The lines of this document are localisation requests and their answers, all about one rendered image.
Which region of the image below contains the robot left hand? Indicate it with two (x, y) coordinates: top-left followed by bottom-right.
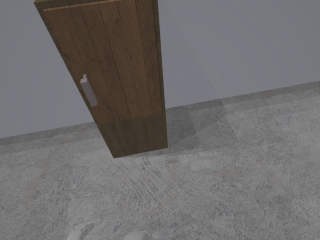
(66, 222), (94, 240)

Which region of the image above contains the cupboard door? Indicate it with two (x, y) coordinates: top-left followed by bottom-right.
(43, 0), (162, 124)

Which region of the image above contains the handle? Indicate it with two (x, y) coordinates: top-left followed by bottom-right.
(80, 74), (98, 106)

